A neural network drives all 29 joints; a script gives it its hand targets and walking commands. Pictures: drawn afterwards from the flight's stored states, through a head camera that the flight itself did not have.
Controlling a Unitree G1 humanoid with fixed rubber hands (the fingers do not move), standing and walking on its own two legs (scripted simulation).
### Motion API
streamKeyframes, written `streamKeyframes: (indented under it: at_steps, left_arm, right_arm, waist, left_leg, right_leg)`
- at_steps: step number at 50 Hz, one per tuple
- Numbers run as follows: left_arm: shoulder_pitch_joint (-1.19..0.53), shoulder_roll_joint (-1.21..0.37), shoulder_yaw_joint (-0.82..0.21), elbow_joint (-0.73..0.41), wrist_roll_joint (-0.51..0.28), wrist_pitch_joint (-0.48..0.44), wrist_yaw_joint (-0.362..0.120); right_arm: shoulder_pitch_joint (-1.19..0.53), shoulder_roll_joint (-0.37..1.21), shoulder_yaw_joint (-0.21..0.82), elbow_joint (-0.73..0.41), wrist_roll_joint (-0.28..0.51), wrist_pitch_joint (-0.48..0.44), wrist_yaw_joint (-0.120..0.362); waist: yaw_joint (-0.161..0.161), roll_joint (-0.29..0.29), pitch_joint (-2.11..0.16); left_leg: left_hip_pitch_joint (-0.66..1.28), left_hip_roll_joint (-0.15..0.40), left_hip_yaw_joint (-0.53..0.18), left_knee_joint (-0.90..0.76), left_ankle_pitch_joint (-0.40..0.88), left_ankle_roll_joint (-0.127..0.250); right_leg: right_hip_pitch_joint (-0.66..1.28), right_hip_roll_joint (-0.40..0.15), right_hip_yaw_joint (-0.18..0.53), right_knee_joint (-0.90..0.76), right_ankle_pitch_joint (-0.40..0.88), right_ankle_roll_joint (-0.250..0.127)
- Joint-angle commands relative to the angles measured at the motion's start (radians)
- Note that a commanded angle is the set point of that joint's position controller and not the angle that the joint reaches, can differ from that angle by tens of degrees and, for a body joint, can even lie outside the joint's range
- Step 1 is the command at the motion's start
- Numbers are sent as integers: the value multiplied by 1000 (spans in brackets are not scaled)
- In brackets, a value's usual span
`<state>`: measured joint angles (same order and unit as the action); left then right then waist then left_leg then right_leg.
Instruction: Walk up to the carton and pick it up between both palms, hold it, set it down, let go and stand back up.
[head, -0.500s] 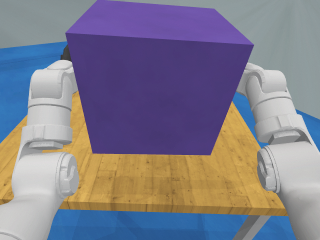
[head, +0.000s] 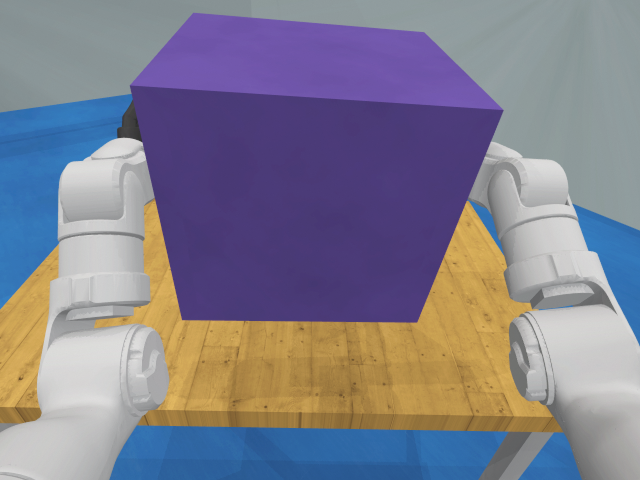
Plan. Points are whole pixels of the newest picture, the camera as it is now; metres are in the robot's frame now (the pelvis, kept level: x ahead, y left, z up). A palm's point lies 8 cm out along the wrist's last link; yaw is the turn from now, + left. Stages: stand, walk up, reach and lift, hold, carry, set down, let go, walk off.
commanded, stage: hold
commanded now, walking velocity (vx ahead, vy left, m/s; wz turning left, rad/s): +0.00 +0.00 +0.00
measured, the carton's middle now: (307, 170) +0.39 +0.01 +0.26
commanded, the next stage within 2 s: set down in 1.58 s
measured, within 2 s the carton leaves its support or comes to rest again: neither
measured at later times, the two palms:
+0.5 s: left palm (139, 157) +0.35 +0.19 +0.29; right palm (479, 153) +0.36 -0.19 +0.30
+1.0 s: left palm (143, 158) +0.37 +0.19 +0.28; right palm (475, 153) +0.37 -0.19 +0.30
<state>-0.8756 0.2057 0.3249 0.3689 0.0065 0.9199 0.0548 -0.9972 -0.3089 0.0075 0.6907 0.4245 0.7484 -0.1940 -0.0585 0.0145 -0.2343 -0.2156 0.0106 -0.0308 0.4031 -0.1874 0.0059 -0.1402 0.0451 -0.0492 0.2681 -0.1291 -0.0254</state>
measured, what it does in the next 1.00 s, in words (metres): stands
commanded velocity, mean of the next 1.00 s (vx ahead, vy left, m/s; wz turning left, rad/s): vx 0.00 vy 0.00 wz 0.00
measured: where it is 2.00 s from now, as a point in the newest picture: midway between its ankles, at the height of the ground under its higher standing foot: outside the picture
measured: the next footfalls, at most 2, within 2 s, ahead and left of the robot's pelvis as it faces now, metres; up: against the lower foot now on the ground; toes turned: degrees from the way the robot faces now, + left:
none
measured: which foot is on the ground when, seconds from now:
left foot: down 0.00-1.00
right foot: down 0.00-1.00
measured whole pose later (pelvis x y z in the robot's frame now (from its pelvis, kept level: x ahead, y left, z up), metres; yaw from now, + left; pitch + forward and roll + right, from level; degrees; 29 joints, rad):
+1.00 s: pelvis -0.01 -0.01 +0.00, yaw +0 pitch +1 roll -2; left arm -0.95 0.25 0.24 0.51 -0.03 0.87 0.06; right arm -1.09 -0.34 0.04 0.83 0.43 0.72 -0.16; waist -0.05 -0.01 -0.24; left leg -0.27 0.02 -0.04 0.41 -0.17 0.00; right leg -0.19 0.05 -0.05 0.28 -0.11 -0.03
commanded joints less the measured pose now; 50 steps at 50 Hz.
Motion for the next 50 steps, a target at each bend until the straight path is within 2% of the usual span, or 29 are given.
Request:
streamKeyframes:
  at_steps: [1, 3, 7, 8, 11, 13, 16, 19, 20, 21, 22, 24, 25, 27, 28, 29, 31, 32, 34, 35, 37, 38, 39, 40, 41, 42, 43, 44, 50]
  left_arm:
    - [-1033, -578, -448, -260, -220, -96, -169]
    - [-1104, -569, -449, -276, -223, -112, -165]
    - [-1067, -585, -418, -231, -203, -122, -157]
    - [-1113, -541, -382, -212, -202, -124, -154]
    - [-1039, -574, -402, -166, -207, -123, -163]
    - [-1038, -547, -386, -167, -204, -121, -162]
    - [-1110, -551, -383, -156, -196, -131, -157]
    - [-1098, -566, -404, -213, -230, -141, -156]
    - [-1066, -551, -382, -127, -217, -131, -152]
    - [-1122, -535, -377, -187, -227, -142, -157]
    - [-1125, -543, -387, -202, -213, -142, -155]
    - [-1157, -562, -419, -205, -222, -142, -160]
    - [-1147, -553, -386, -85, -218, -137, -162]
    - [-1140, -539, -359, -69, -188, -141, -170]
    - [-1140, -555, -354, -41, -192, -144, -172]
    - [-1181, -563, -372, -60, -208, -157, -166]
    - [-1149, -607, -432, -105, -233, -162, -161]
    - [-1198, -588, -417, -147, -242, -163, -157]
    - [-1150, -536, -346, 24, -189, -148, -167]
    - [-1156, -535, -327, 29, -185, -153, -167]
    - [-1136, -643, -443, -115, -240, -164, -161]
    - [-1142, -612, -418, -26, -220, -153, -163]
    - [-1218, -614, -454, -151, -245, -162, -159]
    - [-1116, -573, -389, -21, -212, -151, -158]
    - [-1104, -611, -412, -94, -225, -159, -158]
    - [-1055, -598, -398, -10, -208, -146, -167]
    - [-1116, -577, -382, -69, -191, -146, -167]
    - [-1129, -620, -430, -145, -231, -154, -165]
    - [-1112, -570, -402, -254, -240, -154, -127]
  right_arm:
    - [-1051, 649, 199, -407, 201, -65, 163]
    - [-1035, 635, 159, -351, 192, -59, 179]
    - [-1050, 681, 197, -364, 201, -63, 193]
    - [-1082, 714, 212, -339, 223, -67, 197]
    - [-1097, 660, 150, -355, 194, -69, 179]
    - [-1079, 682, 208, -339, 216, -72, 184]
    - [-1076, 686, 162, -294, 189, -70, 190]
    - [-1131, 731, 200, -424, 206, -88, 180]
    - [-1147, 707, 200, -394, 204, -82, 177]
    - [-1136, 727, 190, -387, 202, -78, 172]
    - [-1089, 687, 157, -304, 195, -72, 168]
    - [-1072, 702, 137, -282, 180, -76, 169]
    - [-1121, 665, 110, -260, 159, -82, 170]
    - [-1143, 712, 141, -217, 177, -75, 178]
    - [-1197, 708, 155, -312, 178, -97, 177]
    - [-1221, 722, 154, -306, 173, -104, 174]
    - [-1165, 684, 132, -284, 190, -97, 175]
    - [-1171, 697, 144, -282, 192, -96, 177]
    - [-1131, 662, 99, -166, 157, -74, 177]
    - [-1161, 689, 149, -146, 181, -86, 184]
    - [-1152, 652, 127, -276, 187, -110, 178]
    - [-1164, 632, 102, -184, 195, -97, 180]
    - [-1129, 664, 127, -189, 195, -93, 192]
    - [-1102, 634, 112, -185, 176, -91, 195]
    - [-1149, 665, 141, -280, 193, -101, 187]
    - [-1101, 610, 97, -205, 194, -89, 187]
    - [-1059, 610, 87, -135, 187, -80, 193]
    - [-1106, 644, 121, -230, 201, -95, 198]
    - [-1128, 693, 208, -417, 248, -93, 198]
  waist:
    - [-32, 57, -434]
    - [-37, 41, -414]
    - [13, 55, -458]
    - [43, 7, -428]
    - [-4, 33, -435]
    - [30, 31, -413]
    - [2, 26, -458]
    - [32, -9, -543]
    - [37, 6, -486]
    - [18, -20, -508]
    - [10, 83, -495]
    - [-19, 56, -437]
    - [-17, 41, -380]
    - [9, 25, -335]
    - [30, 31, -428]
    - [9, 2, -436]
    - [-16, 93, -485]
    - [-11, 71, -505]
    - [-11, 30, -303]
    - [23, 13, -310]
    - [-28, 138, -503]
    - [-29, 144, -395]
    - [-41, 126, -446]
    - [-7, 91, -378]
    - [-7, 80, -473]
    - [-17, 80, -362]
    - [-28, 99, -305]
    - [-32, 105, -397]
    - [48, 47, -588]
  left_leg:
    - [86, -23, -50, -49, 255, -37]
    - [99, -11, -57, -67, 268, -53]
    - [69, -24, -44, -51, 233, -30]
    - [49, -14, -53, -55, 226, -29]
    - [71, -29, -39, -50, 198, -24]
    - [60, -18, -36, -47, 247, -21]
    - [60, -24, -35, -47, 177, -26]
    - [78, -35, -44, -24, 239, -9]
    - [63, -34, -33, -26, 210, -17]
    - [65, -33, -42, -13, 213, -6]
    - [78, -24, -42, -23, 229, -31]
    - [80, -22, -44, -31, 184, -36]
    - [34, -19, -48, -36, 122, -19]
    - [10, -21, -47, -49, 111, -16]
    - [15, -24, -51, -22, 140, -13]
    - [29, -32, -46, -20, 132, -14]
    - [59, -13, -60, -34, 226, -39]
    - [72, -22, -52, -24, 257, -37]
    - [-16, -23, -39, -47, 99, -15]
    - [-20, -17, -48, -52, 115, -16]
    - [81, -18, -50, -31, 245, -41]
    - [60, -13, -48, -51, 211, -58]
    - [98, -7, -60, -50, 250, -59]
    - [29, 3, -58, -51, 215, -45]
    - [56, -6, -62, -43, 248, -35]
    - [50, 2, -67, -62, 239, -46]
    - [32, -2, -65, -74, 199, -45]
    - [35, -2, -72, -55, 225, -42]
    - [90, -14, -54, -13, 339, -27]
  right_leg:
    - [168, 11, 90, 11, 248, 18]
    - [125, 15, 87, 10, 214, 18]
    - [172, 6, 87, 8, 203, 22]
    - [167, 5, 104, 8, 159, 26]
    - [160, 15, 93, -2, 193, 34]
    - [178, 10, 97, 8, 212, 23]
    - [146, -2, 111, -7, 138, 34]
    - [171, 6, 112, 10, 190, 41]
    - [154, 5, 108, -2, 172, 40]
    - [178, -11, 128, -1, 206, 44]
    - [181, -7, 109, 16, 217, 37]
    - [122, -1, 111, -15, 115, 34]
    - [90, 2, 106, -14, 75, 29]
    - [115, -13, 134, -25, 39, 25]
    - [142, -33, 145, -31, 47, 28]
    - [130, -25, 147, -40, 42, 35]
    - [148, -10, 97, 17, 200, 27]
    - [153, 5, 91, 21, 217, 27]
    - [99, -19, 118, -29, 42, 33]
    - [125, -23, 133, -34, 20, 29]
    - [150, -2, 88, 13, 218, 22]
    - [93, 6, 80, 6, 168, 20]
    - [120, 4, 81, 9, 176, 15]
    - [101, 5, 83, 11, 150, 12]
    - [171, 12, 87, 20, 193, 16]
    - [118, 5, 81, 4, 178, 15]
    - [129, -2, 89, 3, 133, 10]
    - [152, 13, 74, 23, 170, 11]
    - [198, 20, 93, 27, 279, 24]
